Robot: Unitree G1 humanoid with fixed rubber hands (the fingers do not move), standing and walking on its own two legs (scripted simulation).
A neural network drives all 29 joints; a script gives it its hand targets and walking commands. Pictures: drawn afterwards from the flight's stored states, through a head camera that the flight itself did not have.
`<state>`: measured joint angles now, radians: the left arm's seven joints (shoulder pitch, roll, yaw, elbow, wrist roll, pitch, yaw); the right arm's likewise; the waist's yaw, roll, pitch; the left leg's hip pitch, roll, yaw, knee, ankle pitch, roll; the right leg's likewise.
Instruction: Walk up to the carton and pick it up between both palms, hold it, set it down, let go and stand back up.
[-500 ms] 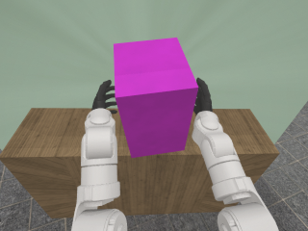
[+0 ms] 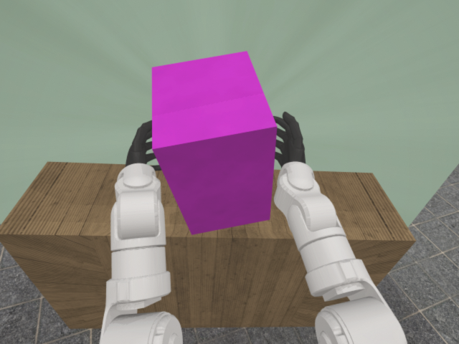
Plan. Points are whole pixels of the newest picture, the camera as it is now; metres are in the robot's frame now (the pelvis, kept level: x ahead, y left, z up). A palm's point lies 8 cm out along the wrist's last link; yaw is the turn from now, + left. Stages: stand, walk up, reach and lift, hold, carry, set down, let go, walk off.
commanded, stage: hold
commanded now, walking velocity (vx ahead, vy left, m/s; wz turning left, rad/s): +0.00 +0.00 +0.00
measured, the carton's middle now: (216, 151) +0.42 +0.00 +0.17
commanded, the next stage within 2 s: none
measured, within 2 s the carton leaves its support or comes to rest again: neither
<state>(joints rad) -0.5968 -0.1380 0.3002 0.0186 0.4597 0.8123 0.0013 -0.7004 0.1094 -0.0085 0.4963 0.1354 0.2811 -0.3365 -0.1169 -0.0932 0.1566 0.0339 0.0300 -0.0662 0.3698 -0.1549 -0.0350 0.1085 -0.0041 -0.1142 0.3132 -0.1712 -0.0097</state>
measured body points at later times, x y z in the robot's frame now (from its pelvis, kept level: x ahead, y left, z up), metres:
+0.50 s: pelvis -0.01 +0.01 +0.00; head -0.04 +0.03 +0.45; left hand +0.37 +0.12 +0.18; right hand +0.36 -0.13 +0.19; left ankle +0.05 +0.14 -0.74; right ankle +0.02 -0.11 -0.74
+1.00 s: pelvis +0.01 +0.01 +0.00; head -0.04 +0.05 +0.44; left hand +0.37 +0.13 +0.18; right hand +0.37 -0.12 +0.20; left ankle +0.05 +0.14 -0.74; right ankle +0.02 -0.11 -0.74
